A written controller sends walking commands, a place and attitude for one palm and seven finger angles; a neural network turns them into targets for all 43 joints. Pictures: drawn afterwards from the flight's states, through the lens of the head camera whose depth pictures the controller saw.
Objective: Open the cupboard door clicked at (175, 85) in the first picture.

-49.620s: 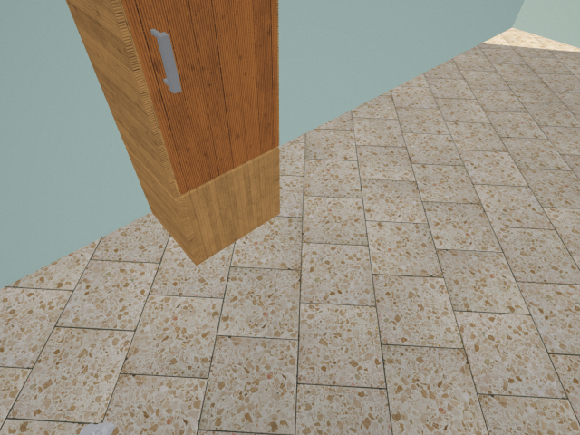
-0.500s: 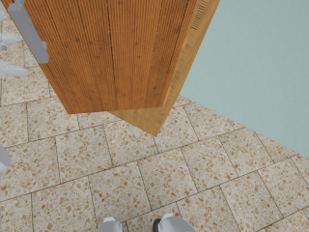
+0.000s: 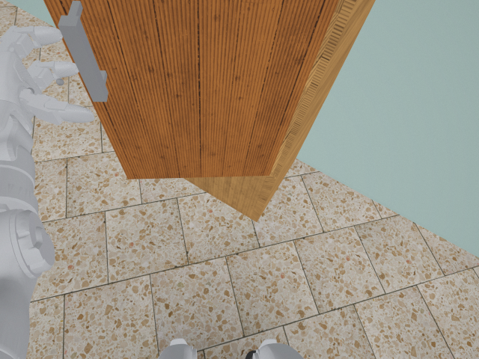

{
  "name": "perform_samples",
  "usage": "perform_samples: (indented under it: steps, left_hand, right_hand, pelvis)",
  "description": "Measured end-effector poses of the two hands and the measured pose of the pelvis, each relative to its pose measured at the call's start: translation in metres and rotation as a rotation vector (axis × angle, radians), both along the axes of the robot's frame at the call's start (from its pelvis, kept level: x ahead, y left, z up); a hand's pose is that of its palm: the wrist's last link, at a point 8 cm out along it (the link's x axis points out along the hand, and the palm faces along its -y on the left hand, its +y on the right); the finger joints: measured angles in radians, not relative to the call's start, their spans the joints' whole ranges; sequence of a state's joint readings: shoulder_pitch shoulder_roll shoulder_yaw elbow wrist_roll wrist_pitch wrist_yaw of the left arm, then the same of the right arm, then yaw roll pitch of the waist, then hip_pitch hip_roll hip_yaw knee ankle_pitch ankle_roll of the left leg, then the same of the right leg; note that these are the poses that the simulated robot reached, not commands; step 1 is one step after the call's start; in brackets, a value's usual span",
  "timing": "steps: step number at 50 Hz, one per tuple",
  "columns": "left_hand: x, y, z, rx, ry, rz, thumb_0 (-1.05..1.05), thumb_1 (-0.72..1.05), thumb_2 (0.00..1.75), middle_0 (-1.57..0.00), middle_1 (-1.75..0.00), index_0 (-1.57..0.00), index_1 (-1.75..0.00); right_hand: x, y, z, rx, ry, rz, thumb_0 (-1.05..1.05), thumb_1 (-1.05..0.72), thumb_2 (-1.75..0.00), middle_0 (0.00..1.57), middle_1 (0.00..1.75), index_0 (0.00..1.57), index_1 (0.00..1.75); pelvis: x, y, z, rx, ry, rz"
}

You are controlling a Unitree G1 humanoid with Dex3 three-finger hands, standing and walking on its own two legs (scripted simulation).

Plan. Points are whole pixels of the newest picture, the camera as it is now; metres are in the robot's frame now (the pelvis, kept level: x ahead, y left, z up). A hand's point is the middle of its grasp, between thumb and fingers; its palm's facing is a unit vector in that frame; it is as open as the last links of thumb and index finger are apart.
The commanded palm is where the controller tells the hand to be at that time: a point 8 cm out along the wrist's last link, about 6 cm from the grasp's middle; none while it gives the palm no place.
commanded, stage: slide the fingers in behind the handle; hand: left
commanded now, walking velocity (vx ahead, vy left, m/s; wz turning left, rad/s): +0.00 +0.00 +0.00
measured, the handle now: (89, 55) +0.56 +0.21 +0.13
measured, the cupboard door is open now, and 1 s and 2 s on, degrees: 36 35 36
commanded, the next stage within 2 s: close the thumb around the handle in 0.94 s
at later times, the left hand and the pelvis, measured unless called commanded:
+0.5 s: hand (98, 83) +0.51 +0.19 +0.12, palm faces +0.03 -1.00 +0.04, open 14.5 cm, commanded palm +0.50 +0.23 +0.12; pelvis -0.01 -0.01 +0.00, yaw +1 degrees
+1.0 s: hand (103, 78) +0.52 +0.18 +0.13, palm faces +0.04 -1.00 +0.01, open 13.9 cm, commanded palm +0.50 +0.23 +0.12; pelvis -0.01 -0.02 +0.00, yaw -1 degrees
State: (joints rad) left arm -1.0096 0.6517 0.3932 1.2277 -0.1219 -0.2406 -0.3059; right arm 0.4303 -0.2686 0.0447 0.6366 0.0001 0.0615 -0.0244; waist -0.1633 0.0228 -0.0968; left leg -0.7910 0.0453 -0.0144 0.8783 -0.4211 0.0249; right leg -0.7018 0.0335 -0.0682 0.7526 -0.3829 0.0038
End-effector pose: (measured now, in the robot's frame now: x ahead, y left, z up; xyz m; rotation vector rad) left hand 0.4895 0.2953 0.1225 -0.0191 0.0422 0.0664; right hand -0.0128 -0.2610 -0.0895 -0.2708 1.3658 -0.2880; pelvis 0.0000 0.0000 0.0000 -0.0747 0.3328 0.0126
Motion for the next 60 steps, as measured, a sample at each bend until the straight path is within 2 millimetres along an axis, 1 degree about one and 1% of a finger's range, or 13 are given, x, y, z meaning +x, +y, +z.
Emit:
perform_samples:
  steps: [10, 17, 19, 23, 25, 27, 32, 34, 40, 45, 50, 55, 60]
  left_hand:
    - [-0.006, -0.009, 0.000, -0.001, -0.005, 0.024, -0.01, -0.50, 0.30, -0.30, -1.20, -0.15, -1.16]
    - [-0.011, -0.017, 0.000, 0.004, -0.008, 0.027, -0.01, -0.50, 0.30, -0.30, -1.20, -0.10, -1.15]
    - [-0.010, -0.024, 0.000, 0.021, -0.003, 0.002, -0.01, -0.50, 0.30, -0.30, -1.20, -0.11, -1.15]
    - [-0.004, -0.046, 0.002, 0.003, -0.013, -0.046, -0.01, -0.50, 0.30, -0.30, -1.20, -0.17, -1.17]
    - [-0.001, -0.054, 0.000, -0.021, -0.008, -0.039, -0.01, -0.50, 0.30, -0.30, -1.20, -0.20, -1.18]
    - [0.002, -0.056, 0.000, -0.025, -0.004, -0.020, -0.01, -0.50, 0.30, -0.30, -1.20, -0.22, -1.20]
    - [0.004, -0.060, 0.002, 0.029, -0.012, -0.019, -0.01, -0.50, 0.30, -0.30, -1.20, -0.26, -1.21]
    - [0.005, -0.062, 0.002, 0.024, -0.006, -0.027, -0.01, -0.50, 0.30, -0.30, -1.20, -0.27, -1.21]
    - [0.006, -0.060, 0.004, 0.019, -0.001, -0.025, -0.01, -0.50, 0.30, -0.30, -1.20, -0.29, -1.20]
    - [0.007, -0.061, 0.003, 0.013, -0.001, -0.029, -0.01, -0.50, 0.30, -0.30, -1.20, -0.30, -1.20]
    - [0.008, -0.060, 0.003, 0.013, -0.003, -0.029, -0.01, -0.50, 0.30, -0.30, -1.20, -0.32, -1.22]
    - [0.008, -0.060, 0.002, 0.013, -0.006, -0.034, -0.01, -0.49, 0.30, -0.30, -1.20, -0.32, -1.21]
    - [0.007, -0.061, 0.001, 0.014, -0.008, -0.037, -0.01, -0.39, 0.34, -0.30, -1.21, -0.31, -1.22]
  right_hand:
    - [-0.009, -0.003, -0.002, 0.012, 0.022, 0.006, 0.00, -0.90, -0.90, 0.20, 0.30, 0.21, 0.30]
    - [-0.012, -0.006, -0.004, 0.017, 0.021, 0.015, 0.00, -0.91, -0.90, 0.20, 0.30, 0.21, 0.30]
    - [-0.012, -0.008, -0.004, 0.016, 0.017, 0.019, 0.00, -0.91, -0.90, 0.20, 0.30, 0.21, 0.30]
    - [-0.010, -0.010, -0.004, 0.012, -0.007, 0.017, 0.00, -0.91, -0.90, 0.20, 0.30, 0.21, 0.30]
    - [-0.010, -0.011, -0.004, 0.011, -0.024, 0.012, 0.00, -0.91, -0.90, 0.20, 0.30, 0.21, 0.30]
    - [-0.011, -0.011, -0.004, 0.013, -0.041, 0.006, 0.00, -0.91, -0.90, 0.20, 0.30, 0.21, 0.30]
    - [-0.019, -0.010, -0.005, 0.027, -0.045, -0.018, 0.00, -0.91, -0.90, 0.20, 0.30, 0.21, 0.30]
    - [-0.023, -0.009, -0.005, 0.031, -0.034, -0.029, 0.00, -0.91, -0.90, 0.20, 0.30, 0.21, 0.30]
    - [-0.036, -0.010, -0.004, 0.032, -0.004, -0.054, 0.00, -0.91, -0.90, 0.20, 0.30, 0.21, 0.30]
    - [-0.042, -0.012, -0.001, 0.026, 0.018, -0.063, 0.00, -0.91, -0.90, 0.20, 0.30, 0.21, 0.30]
    - [-0.042, -0.015, 0.001, 0.013, 0.022, -0.064, 0.00, -0.91, -0.90, 0.20, 0.30, 0.21, 0.30]
    - [-0.036, -0.016, 0.002, 0.007, 0.012, -0.060, 0.00, -0.91, -0.90, 0.20, 0.30, 0.21, 0.30]
    - [-0.028, -0.015, 0.001, 0.011, -0.004, -0.053, 0.00, -0.91, -0.90, 0.20, 0.30, 0.21, 0.30]
  pelvis:
    - [-0.002, -0.003, 0.000, 0.002, -0.011, 0.012]
    - [-0.005, -0.006, 0.000, 0.004, -0.020, 0.020]
    - [-0.006, -0.007, 0.000, 0.005, -0.021, 0.023]
    - [-0.008, -0.008, -0.001, 0.007, -0.020, 0.019]
    - [-0.009, -0.009, -0.001, 0.010, -0.020, 0.013]
    - [-0.010, -0.010, -0.001, 0.012, -0.019, 0.005]
    - [-0.012, -0.012, -0.002, 0.018, -0.016, -0.011]
    - [-0.012, -0.013, -0.001, 0.019, -0.017, -0.014]
    - [-0.012, -0.015, 0.000, 0.021, -0.017, -0.021]
    - [-0.011, -0.016, 0.001, 0.021, -0.017, -0.022]
    - [-0.010, -0.016, 0.001, 0.021, -0.013, -0.020]
    - [-0.008, -0.015, 0.002, 0.020, -0.013, -0.022]
    - [-0.006, -0.013, 0.002, 0.020, -0.017, -0.022]
